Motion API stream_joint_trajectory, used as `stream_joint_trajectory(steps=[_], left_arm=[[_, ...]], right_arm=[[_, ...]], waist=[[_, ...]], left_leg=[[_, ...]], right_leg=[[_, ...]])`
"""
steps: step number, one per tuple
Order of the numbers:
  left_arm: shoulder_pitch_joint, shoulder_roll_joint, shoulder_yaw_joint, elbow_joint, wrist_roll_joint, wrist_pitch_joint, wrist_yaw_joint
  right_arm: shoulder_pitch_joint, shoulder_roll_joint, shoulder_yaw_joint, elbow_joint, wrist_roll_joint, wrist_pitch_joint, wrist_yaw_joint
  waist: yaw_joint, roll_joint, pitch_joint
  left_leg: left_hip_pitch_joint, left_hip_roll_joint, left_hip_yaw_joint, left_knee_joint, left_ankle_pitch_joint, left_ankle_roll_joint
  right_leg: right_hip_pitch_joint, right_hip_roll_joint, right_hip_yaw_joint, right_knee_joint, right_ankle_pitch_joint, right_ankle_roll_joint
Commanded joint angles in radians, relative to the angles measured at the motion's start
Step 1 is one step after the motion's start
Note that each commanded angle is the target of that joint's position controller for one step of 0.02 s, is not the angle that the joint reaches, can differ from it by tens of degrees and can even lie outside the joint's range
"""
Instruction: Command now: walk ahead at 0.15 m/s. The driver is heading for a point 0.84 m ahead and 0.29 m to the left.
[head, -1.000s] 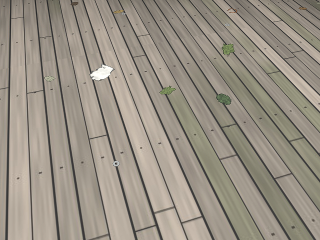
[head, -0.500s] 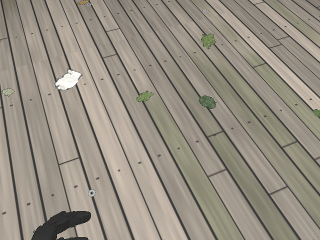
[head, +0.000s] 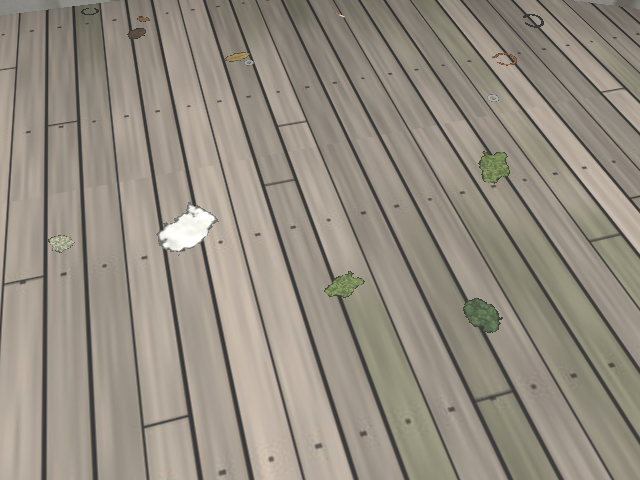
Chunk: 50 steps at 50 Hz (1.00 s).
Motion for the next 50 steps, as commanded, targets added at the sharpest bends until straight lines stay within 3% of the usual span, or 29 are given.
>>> stream_joint_trajectory(steps=[1, 2, 3, 4, 5, 6, 9, 12, 14, 15, 16, 18, 21, 24, 26, 28, 30, 31, 33, 35, 36, 37, 38, 39, 41, 42, 44, 47, 50], left_arm=[[0.112, 0.063, 0.001, -0.031, 0.027, -0.012, 0.004], [0.184, 0.007, -0.02, 0.001, 0.013, -0.009, 0.001], [0.133, 0.086, -0.001, -0.001, -0.007, 0.007, 0.001], [0.057, 0.112, 0.009, -0.02, -0.018, 0.026, 0.008], [0.009, 0.11, 0.013, -0.025, -0.014, 0.045, 0.019], [-0.01, 0.105, 0.017, -0.03, -0.006, 0.062, 0.03], [0.011, 0.061, 0.01, -0.01, 0.002, 0.078, 0.046], [0.028, 0.046, 0.007, 0.018, 0.01, 0.078, 0.04], [0.006, 0.063, 0.008, 0.016, 0.031, 0.081, 0.033], [-0.013, 0.091, 0.009, 0.002, 0.035, 0.081, 0.034], [-0.037, 0.147, 0.022, 0.01, 0.019, 0.079, 0.035], [-0.067, 0.088, 0.01, 0.016, 0.017, 0.058, 0.032], [-0.07, 0.076, 0.009, 0.024, 0.013, 0.032, 0.029], [-0.039, 0.076, 0.008, 0.039, 0.007, 0.028, 0.029], [-0.003, 0.088, 0.013, 0.055, 0.0, 0.035, 0.031], [0.011, 0.121, 0.025, 0.046, -0.01, 0.037, 0.032], [0.063, 0.161, 0.04, 0.051, -0.021, 0.017, 0.031], [0.067, 0.169, 0.045, 0.053, -0.024, 0.006, 0.031], [0.039, 0.143, 0.043, 0.045, -0.024, -0.011, 0.026], [-0.049, 0.132, 0.042, 0.015, -0.029, -0.01, 0.017], [-0.111, 0.117, 0.037, -0.017, -0.028, -0.014, 0.015], [-0.119, 0.05, 0.023, -0.053, -0.018, -0.03, 0.017], [-0.136, 0.057, 0.023, -0.067, -0.015, -0.045, 0.017], [-0.125, 0.075, 0.032, -0.061, -0.035, -0.053, 0.007], [-0.13, 0.067, 0.033, -0.051, -0.04, -0.057, -0.005], [-0.145, 0.078, 0.042, -0.052, -0.031, -0.053, -0.005], [-0.15, 0.053, 0.043, -0.054, -0.023, -0.04, -0.012], [-0.261, 0.02, 0.031, -0.099, -0.013, -0.029, -0.014], [-0.375, 0.009, 0.017, -0.14, -0.019, -0.029, -0.023]], right_arm=[[0.21, -0.239, -0.06, 0.01, -0.025, -0.009, -0.011], [0.243, -0.169, -0.041, 0.026, -0.018, 0.008, -0.009], [0.237, -0.116, -0.025, 0.025, 0.0, 0.016, 0.0], [0.171, -0.116, -0.022, 0.017, 0.005, 0.02, 0.001], [0.103, -0.111, -0.017, 0.002, 0.001, 0.023, -0.002], [0.041, -0.112, -0.016, -0.01, -0.006, 0.026, -0.007], [-0.015, -0.11, -0.018, -0.011, -0.022, 0.039, -0.017], [-0.008, -0.105, -0.016, 0.007, 0.0, 0.047, -0.025], [0.036, -0.084, -0.009, 0.032, 0.011, 0.051, -0.025], [0.052, -0.081, -0.007, 0.04, 0.006, 0.052, -0.024], [0.077, -0.082, -0.013, 0.037, 0.003, 0.056, -0.026], [0.072, -0.079, -0.014, 0.047, -0.001, 0.058, -0.033], [0.098, -0.074, -0.016, 0.071, 0.001, 0.059, -0.036], [0.097, -0.068, -0.017, 0.084, 0.005, 0.059, -0.032], [0.109, -0.064, -0.018, 0.101, 0.013, 0.064, -0.032], [0.091, -0.072, -0.024, 0.098, 0.02, 0.061, -0.031], [0.049, -0.047, -0.021, 0.078, 0.029, 0.033, -0.021], [0.036, -0.04, -0.02, 0.07, 0.031, 0.018, -0.014], [0.059, -0.042, -0.024, 0.073, 0.036, -0.007, 0.0], [0.209, -0.061, -0.04, 0.133, 0.043, -0.013, 0.003], [0.319, -0.119, -0.062, 0.166, 0.037, -0.013, -0.002], [0.445, -0.23, -0.094, 0.196, 0.04, -0.012, -0.001], [0.501, -0.19, -0.073, 0.204, 0.025, -0.021, 0.008], [0.426, -0.13, -0.049, 0.187, 0.016, -0.029, 0.006], [0.324, -0.097, -0.033, 0.148, 0.016, -0.033, 0.012], [0.303, -0.076, -0.022, 0.141, 0.015, -0.031, 0.013], [0.332, -0.066, -0.015, 0.148, 0.011, -0.018, 0.007], [0.353, -0.109, -0.021, 0.149, 0.009, -0.009, -0.014], [0.367, -0.134, -0.028, 0.147, 0.011, -0.006, -0.024]], waist=[[-0.052, 0.102, -0.259], [-0.061, 0.231, -0.364], [-0.078, 0.146, -0.341], [-0.07, 0.09, -0.242], [-0.058, 0.047, -0.172], [-0.038, 0.05, -0.129], [-0.008, 0.102, -0.102], [0.004, 0.083, -0.119], [-0.002, 0.048, -0.077], [-0.021, 0.013, -0.032], [-0.069, -0.095, 0.016], [-0.067, -0.138, 0.036], [-0.067, -0.121, 0.008], [-0.054, -0.085, -0.019], [-0.046, -0.096, -0.027], [-0.031, -0.128, 0.048], [-0.01, -0.192, 0.115], [-0.01, -0.21, 0.139], [-0.042, -0.202, 0.125], [-0.124, -0.165, 0.077], [-0.171, -0.069, 0.051], [-0.191, 0.215, -0.004], [-0.201, 0.241, -0.044], [-0.146, 0.125, -0.002], [-0.101, 0.018, 0.035], [-0.09, 0.006, 0.045], [-0.083, 0.037, 0.042], [-0.095, 0.014, 0.073], [-0.118, 0.035, 0.096]], left_leg=[[0.586, 0.207, -0.192, 0.045, 0.712, 0.146], [0.684, 0.345, -0.367, 0.01, 0.692, 0.282], [0.601, 0.317, -0.391, -0.05, 0.417, 0.274], [0.497, 0.284, -0.358, -0.096, 0.191, 0.235], [0.386, 0.255, -0.321, -0.139, 0.036, 0.206], [0.281, 0.233, -0.292, -0.183, -0.09, 0.184], [0.118, 0.154, -0.179, -0.237, -0.216, 0.153], [0.093, 0.127, -0.134, -0.227, -0.356, 0.136], [0.052, 0.091, -0.117, -0.225, -0.54, 0.067], [0.04, 0.065, -0.1, -0.196, -0.578, 0.028], [0.097, 0.001, -0.031, -0.176, -0.524, -0.002], [0.239, -0.017, -0.004, -0.092, -0.373, -0.01], [0.268, -0.016, 0.004, -0.049, -0.23, 0.01], [0.28, -0.012, 0.007, -0.03, -0.127, 0.012], [0.265, -0.049, 0.048, 0.011, -0.337, 0.015], [0.142, -0.078, 0.076, 0.077, -0.548, 0.019], [-0.011, -0.084, 0.095, 0.198, -0.485, 0.027], [-0.057, -0.057, 0.073, 0.229, -0.451, 0.04], [-0.038, -0.033, 0.058, 0.193, -0.448, 0.063], [0.256, -0.058, 0.072, 0.036, -0.365, 0.076], [0.414, 0.006, -0.057, -0.045, -0.362, 0.103], [0.615, 0.192, -0.409, -0.186, -0.38, 0.207], [0.695, 0.327, -0.676, -0.276, -0.323, 0.283], [0.67, 0.332, -0.594, -0.24, -0.287, 0.26], [0.59, 0.262, -0.389, -0.257, -0.227, 0.2], [0.549, 0.226, -0.304, -0.276, -0.147, 0.172], [0.505, 0.182, -0.201, -0.302, -0.045, 0.154], [0.458, 0.164, -0.13, -0.341, -0.003, 0.16], [0.395, 0.145, -0.072, -0.376, -0.051, 0.15]], right_leg=[[-0.241, -0.088, 0.042, 0.386, 0.196, -0.015], [-0.364, -0.031, 0.059, 0.589, -0.297, 0.034], [-0.397, -0.057, 0.118, 0.672, -0.384, 0.044], [-0.445, -0.084, 0.118, 0.703, -0.341, 0.049], [-0.449, -0.109, 0.111, 0.688, -0.29, 0.057], [-0.412, -0.133, 0.115, 0.639, -0.235, 0.065], [-0.246, -0.122, 0.073, 0.444, -0.132, 0.069], [-0.114, -0.099, 0.035, 0.226, 0.086, 0.05], [-0.065, -0.112, 0.049, 0.112, 0.166, 0.017], [-0.093, -0.164, 0.102, 0.055, 0.129, -0.01], [-0.228, -0.162, 0.107, 0.045, -0.052, -0.04], [-0.347, -0.152, 0.111, -0.02, -0.135, -0.018], [-0.294, -0.143, 0.099, 0.0, 0.013, 0.01], [-0.244, -0.135, 0.088, 0.032, 0.12, 0.006], [-0.236, -0.129, 0.092, 0.015, -0.077, -0.022], [-0.242, -0.18, 0.178, -0.036, -0.305, -0.084], [-0.164, -0.317, 0.37, -0.126, -0.371, -0.165], [-0.137, -0.373, 0.436, -0.133, -0.314, -0.195], [-0.104, -0.386, 0.415, -0.089, -0.113, -0.191], [-0.236, -0.295, 0.273, -0.006, -0.001, -0.124], [-0.354, -0.205, 0.156, 0.172, 0.151, -0.069], [-0.564, -0.053, -0.018, 0.524, 0.094, 0.014], [-0.714, -0.025, 0.076, 0.761, -0.204, 0.015], [-0.785, -0.093, 0.137, 0.886, -0.178, -0.018], [-0.8, -0.166, 0.12, 0.862, -0.004, -0.058], [-0.766, -0.191, 0.11, 0.8, 0.058, -0.06], [-0.705, -0.195, 0.076, 0.709, 0.117, -0.039], [-0.697, -0.179, 0.045, 0.507, 0.213, 0.004], [-0.605, -0.141, 0.012, 0.301, 0.334, 0.017]])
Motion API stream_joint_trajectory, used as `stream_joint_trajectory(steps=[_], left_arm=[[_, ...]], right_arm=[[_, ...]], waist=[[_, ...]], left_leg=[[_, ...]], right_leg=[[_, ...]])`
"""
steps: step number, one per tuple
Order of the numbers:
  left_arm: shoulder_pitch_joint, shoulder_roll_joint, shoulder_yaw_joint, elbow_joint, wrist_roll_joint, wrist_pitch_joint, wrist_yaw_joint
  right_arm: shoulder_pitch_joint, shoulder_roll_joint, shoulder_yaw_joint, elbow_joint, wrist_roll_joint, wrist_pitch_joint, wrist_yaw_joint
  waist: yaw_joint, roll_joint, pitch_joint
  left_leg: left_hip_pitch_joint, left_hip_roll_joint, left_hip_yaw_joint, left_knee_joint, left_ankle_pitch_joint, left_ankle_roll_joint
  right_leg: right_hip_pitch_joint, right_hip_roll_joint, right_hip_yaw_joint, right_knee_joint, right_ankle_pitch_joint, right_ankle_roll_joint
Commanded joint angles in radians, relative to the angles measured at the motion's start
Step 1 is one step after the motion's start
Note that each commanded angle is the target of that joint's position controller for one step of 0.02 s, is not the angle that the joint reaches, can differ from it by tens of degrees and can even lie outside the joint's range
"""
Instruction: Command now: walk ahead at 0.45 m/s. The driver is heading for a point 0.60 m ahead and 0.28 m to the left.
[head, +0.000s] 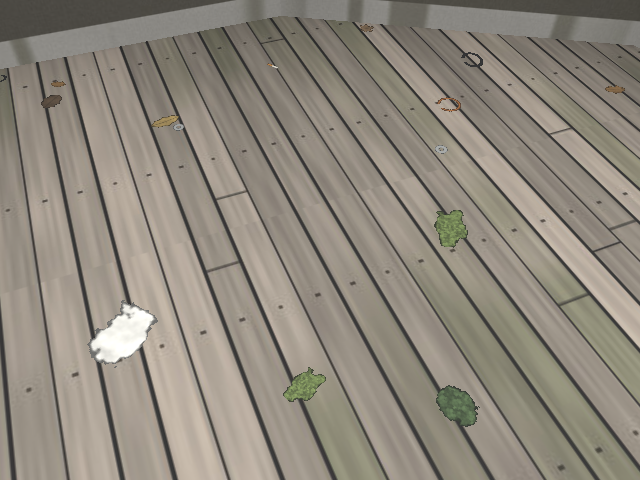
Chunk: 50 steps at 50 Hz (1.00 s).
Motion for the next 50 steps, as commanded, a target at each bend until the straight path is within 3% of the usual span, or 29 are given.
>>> stream_joint_trajectory(steps=[1, 3, 6, 8, 9, 10, 11, 12, 13, 14, 15, 17, 20, 24, 28, 32, 35, 36, 37, 38, 39, 40, 41, 42, 43, 44, 45, 47, 50], left_arm=[[-0.162, 0.014, -0.013, -0.091, -0.004, -0.008, -0.011], [-0.208, 0.029, -0.014, -0.115, -0.007, -0.011, -0.019], [-0.194, 0.074, -0.002, -0.133, -0.008, -0.025, -0.029], [-0.052, 0.13, 0.026, -0.103, -0.007, -0.031, -0.024], [0.132, 0.175, 0.052, -0.053, -0.007, -0.03, -0.015], [0.314, 0.259, 0.071, -0.026, 0.011, -0.027, -0.002], [0.344, 0.285, 0.069, -0.009, 0.026, -0.024, -0.014], [0.289, 0.18, 0.041, -0.024, 0.019, -0.028, -0.017], [0.195, 0.128, 0.025, -0.039, 0.013, -0.032, -0.014], [0.115, 0.102, 0.015, -0.05, 0.016, -0.037, -0.016], [0.073, 0.078, 0.011, -0.047, 0.026, -0.041, -0.018], [0.054, 0.052, 0.008, -0.029, 0.038, -0.044, -0.017], [0.076, 0.087, 0.018, -0.012, 0.035, -0.05, 0.0], [0.126, 0.12, 0.027, -0.005, 0.042, -0.042, 0.023], [0.182, 0.146, 0.033, -0.006, 0.033, -0.028, 0.036], [0.254, 0.17, 0.043, 0.002, 0.018, -0.001, 0.035], [0.226, 0.21, 0.054, -0.017, 0.004, 0.018, 0.037], [0.21, 0.225, 0.058, -0.025, 0.0, 0.026, 0.038], [0.186, 0.229, 0.056, -0.034, -0.006, 0.033, 0.038], [0.189, 0.211, 0.048, -0.051, 0.007, 0.028, 0.039], [0.269, 0.039, -0.001, -0.108, 0.046, -0.001, 0.024], [0.18, 0.092, 0.0, -0.138, 0.001, -0.052, 0.01], [0.065, 0.139, 0.013, -0.169, -0.038, -0.077, 0.003], [0.058, 0.13, 0.009, -0.166, -0.028, -0.087, 0.007], [0.072, 0.139, 0.017, -0.147, 0.0, -0.084, 0.015], [0.101, 0.153, 0.028, -0.141, 0.011, -0.07, 0.016], [0.112, 0.153, 0.032, -0.143, 0.015, -0.053, 0.015], [0.107, 0.129, 0.029, -0.149, 0.029, -0.029, 0.019], [0.029, 0.085, 0.012, -0.179, 0.04, -0.019, 0.021]], right_arm=[[0.02, -0.192, -0.039, -0.037, 0.006, -0.009, -0.014], [0.051, -0.18, -0.041, -0.023, 0.017, -0.007, -0.013], [0.032, -0.194, -0.054, -0.026, 0.024, 0.002, -0.016], [-0.009, -0.208, -0.061, -0.044, 0.021, 0.01, -0.015], [-0.024, -0.188, -0.053, -0.057, 0.013, 0.014, -0.013], [-0.008, -0.139, -0.034, -0.088, -0.008, 0.015, -0.011], [0.131, 0.006, -0.003, -0.089, 0.023, -0.001, -0.007], [0.057, -0.114, -0.032, -0.085, 0.051, -0.014, -0.008], [-0.035, -0.161, -0.048, -0.118, 0.062, -0.019, -0.011], [-0.068, -0.157, -0.051, -0.123, 0.054, -0.017, -0.02], [-0.076, -0.143, -0.06, -0.123, 0.039, -0.01, -0.025], [-0.039, -0.101, -0.065, -0.121, 0.041, 0.018, -0.02], [-0.105, -0.099, -0.073, -0.163, 0.038, 0.048, -0.022], [-0.203, -0.109, -0.077, -0.205, 0.027, 0.046, -0.005], [-0.35, -0.091, -0.059, -0.257, 0.021, 0.037, 0.025], [-0.461, -0.085, -0.046, -0.324, 0.025, 0.036, 0.053], [-0.423, -0.129, -0.063, -0.353, 0.029, 0.041, 0.066], [-0.339, -0.161, -0.08, -0.342, 0.033, 0.042, 0.066], [-0.189, -0.212, -0.109, -0.308, 0.037, 0.042, 0.06], [-0.019, -0.3, -0.15, -0.263, 0.036, 0.049, 0.039], [-0.028, -0.414, -0.166, -0.257, 0.041, 0.045, 0.029], [0.017, -0.356, -0.141, -0.292, 0.019, 0.03, 0.033], [-0.009, -0.286, -0.121, -0.282, 0.007, 0.017, 0.037], [-0.075, -0.247, -0.109, -0.292, 0.014, 0.008, 0.036], [-0.164, -0.204, -0.096, -0.313, 0.017, 0.006, 0.034], [-0.215, -0.179, -0.086, -0.334, 0.009, 0.003, 0.031], [-0.228, -0.178, -0.083, -0.342, 0.007, 0.002, 0.026], [-0.224, -0.205, -0.086, -0.341, 0.007, -0.002, 0.013], [-0.187, -0.225, -0.09, -0.324, 0.007, 0.007, -0.009]], waist=[[-0.006, 0.103, 0.12], [-0.009, 0.099, 0.144], [0.034, 0.106, 0.127], [0.121, 0.13, 0.025], [0.204, 0.124, -0.09], [0.245, -0.008, -0.261], [0.158, -0.297, -0.418], [0.177, -0.193, -0.311], [0.158, -0.141, -0.16], [0.122, -0.06, -0.09], [0.092, -0.048, -0.048], [0.048, -0.086, -0.028], [0.037, -0.057, 0.028], [0.053, -0.023, 0.061], [0.103, 0.002, 0.099], [0.139, 0.0, 0.129], [0.083, -0.053, 0.063], [0.03, -0.072, 0.008], [-0.057, -0.064, -0.072], [-0.128, 0.008, -0.165], [0.0, 0.284, -0.226], [-0.047, 0.18, -0.375], [-0.069, 0.12, -0.24], [-0.026, 0.062, -0.157], [0.023, 0.021, -0.1], [0.063, 0.038, -0.081], [0.081, 0.038, -0.07], [0.097, 0.026, -0.037], [0.077, 0.059, -0.018]], left_leg=[[-0.097, 0.232, -0.122, -0.129, 0.252, 0.143], [-0.072, 0.259, -0.141, -0.119, 0.256, 0.144], [0.011, 0.297, -0.166, -0.05, 0.349, 0.123], [0.003, 0.269, -0.144, 0.124, 0.626, 0.094], [-0.09, 0.212, -0.111, 0.334, 0.642, 0.061], [-0.314, 0.129, -0.066, 0.669, 0.313, 0.023], [-0.615, -0.018, -0.106, 0.987, -0.311, -0.019], [-0.697, 0.033, -0.202, 1.107, -0.301, -0.005], [-0.753, 0.079, -0.172, 1.124, -0.206, 0.012], [-0.705, 0.129, -0.157, 1.092, -0.111, 0.017], [-0.653, 0.161, -0.157, 1.045, -0.054, 0.02], [-0.569, 0.194, -0.16, 0.993, -0.014, 0.027], [-0.644, 0.207, -0.159, 0.934, 0.054, 0.017], [-0.747, 0.193, -0.169, 0.768, 0.231, -0.008], [-0.747, 0.178, -0.076, 0.579, 0.32, -0.008], [-0.779, 0.155, -0.011, 0.469, 0.234, 0.017], [-0.626, 0.072, 0.072, 0.44, 0.087, 0.065], [-0.508, 0.027, 0.099, 0.438, 0.044, 0.089], [-0.295, -0.024, 0.111, 0.368, 0.095, 0.125], [0.019, 0.025, -0.03, 0.329, 0.106, 0.174], [0.343, 0.288, -0.585, 0.254, -0.014, 0.347], [0.42, 0.378, -0.903, 0.072, -0.141, 0.404], [0.358, 0.356, -0.768, 0.042, -0.053, 0.34], [0.214, 0.315, -0.628, 0.054, 0.036, 0.303], [0.054, 0.271, -0.513, 0.05, 0.135, 0.272], [-0.055, 0.242, -0.447, 0.033, 0.215, 0.258], [-0.114, 0.225, -0.422, 0.011, 0.246, 0.255], [-0.196, 0.212, -0.328, 0.011, 0.517, 0.253], [-0.259, 0.138, -0.18, 0.044, 0.735, 0.199]], right_leg=[[-0.002, 0.035, -0.04, -0.173, 0.113, 0.013], [0.01, 0.039, -0.019, -0.223, 0.126, 0.001], [0.062, 0.05, 0.009, -0.291, 0.08, -0.026], [0.292, 0.099, -0.023, -0.3, 0.031, -0.054], [0.548, 0.092, -0.014, -0.281, 0.021, -0.079], [0.86, -0.125, 0.224, -0.267, -0.063, -0.135], [1.085, -0.337, 0.706, -0.46, -0.33, -0.268], [0.976, -0.297, 0.721, -0.547, -0.433, -0.221], [0.828, -0.276, 0.55, -0.559, -0.404, -0.172], [0.675, -0.246, 0.424, -0.58, -0.277, -0.15], [0.561, -0.211, 0.316, -0.606, -0.184, -0.136], [0.465, -0.167, 0.176, -0.652, -0.118, -0.126], [0.432, -0.172, 0.074, -0.704, -0.054, -0.15], [0.495, -0.171, -0.03, -0.72, 0.021, -0.151], [0.559, -0.167, -0.137, -0.719, 0.074, -0.134], [0.705, -0.201, -0.193, -0.651, 0.169, -0.126], [0.754, -0.21, -0.239, -0.489, 0.606, -0.098], [0.749, -0.203, -0.252, -0.357, 0.77, -0.086], [0.689, -0.172, -0.274, -0.155, 0.805, -0.058], [0.461, -0.134, -0.274, 0.138, 0.56, -0.005], [-0.007, 0.067, -0.199, 0.501, -0.408, 0.058], [-0.132, 0.125, 0.06, 0.627, -0.508, 0.041], [-0.234, 0.077, 0.085, 0.619, -0.413, 0.01], [-0.211, 0.029, 0.086, 0.537, -0.321, -0.01], [-0.128, -0.008, 0.088, 0.448, -0.265, -0.006], [-0.043, -0.033, 0.097, 0.388, -0.228, 0.0], [0.001, -0.038, 0.095, 0.347, -0.212, 0.013], [0.027, -0.029, 0.06, 0.263, -0.18, 0.049], [0.069, 0.016, 0.014, 0.033, 0.0, 0.073]])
